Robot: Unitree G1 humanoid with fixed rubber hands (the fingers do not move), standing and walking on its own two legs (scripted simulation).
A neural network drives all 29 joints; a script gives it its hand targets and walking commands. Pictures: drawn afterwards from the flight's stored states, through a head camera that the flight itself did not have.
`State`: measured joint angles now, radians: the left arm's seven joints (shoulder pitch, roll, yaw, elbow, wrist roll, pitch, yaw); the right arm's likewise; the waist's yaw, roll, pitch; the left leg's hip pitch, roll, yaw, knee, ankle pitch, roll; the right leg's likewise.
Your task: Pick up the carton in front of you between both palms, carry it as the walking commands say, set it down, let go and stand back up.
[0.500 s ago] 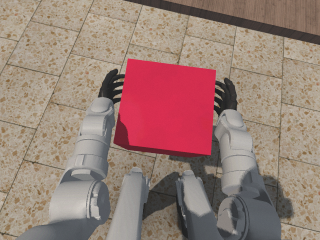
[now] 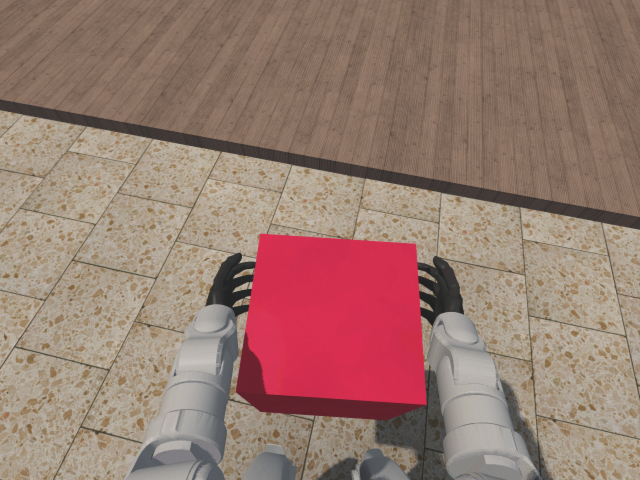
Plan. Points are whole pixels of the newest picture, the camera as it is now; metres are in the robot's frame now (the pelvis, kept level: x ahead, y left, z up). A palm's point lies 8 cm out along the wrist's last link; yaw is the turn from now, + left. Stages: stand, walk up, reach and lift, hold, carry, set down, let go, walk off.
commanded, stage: reach and lift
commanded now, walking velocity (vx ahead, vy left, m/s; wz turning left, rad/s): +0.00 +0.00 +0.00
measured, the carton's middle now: (330, 336) +0.34 +0.00 -0.11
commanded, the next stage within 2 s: hold in 1.40 s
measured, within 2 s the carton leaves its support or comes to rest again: neither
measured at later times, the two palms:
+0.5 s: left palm (199, 294) +0.31 +0.14 +0.09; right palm (492, 291) +0.31 -0.16 +0.10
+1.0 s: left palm (195, 287) +0.31 +0.15 +0.10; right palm (495, 286) +0.31 -0.15 +0.11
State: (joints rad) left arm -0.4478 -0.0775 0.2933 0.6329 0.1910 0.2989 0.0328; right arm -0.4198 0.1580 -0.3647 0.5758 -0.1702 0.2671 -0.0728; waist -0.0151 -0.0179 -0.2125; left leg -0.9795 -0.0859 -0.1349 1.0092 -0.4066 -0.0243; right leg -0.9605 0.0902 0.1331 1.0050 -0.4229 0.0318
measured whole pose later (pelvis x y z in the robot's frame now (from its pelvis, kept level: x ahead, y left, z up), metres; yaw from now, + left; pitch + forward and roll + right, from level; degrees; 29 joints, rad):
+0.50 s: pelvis +0.02 -0.01 +0.07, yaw +0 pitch -1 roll +0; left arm -0.25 -0.15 0.24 0.40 0.26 0.60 0.03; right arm -0.28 0.16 -0.27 0.41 -0.26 0.57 -0.02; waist 0.00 0.00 -0.09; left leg -0.21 -0.05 -0.15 0.45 -0.22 -0.02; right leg -0.20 0.05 0.15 0.46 -0.24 0.01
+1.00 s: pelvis +0.01 +0.00 +0.08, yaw +0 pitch -3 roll +0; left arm -0.31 -0.16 0.27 0.37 0.31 0.65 0.01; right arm -0.34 0.17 -0.31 0.39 -0.31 0.61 0.00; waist 0.00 -0.01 -0.02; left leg -0.16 -0.05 -0.14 0.42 -0.20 -0.01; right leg -0.15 0.04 0.15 0.43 -0.22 0.01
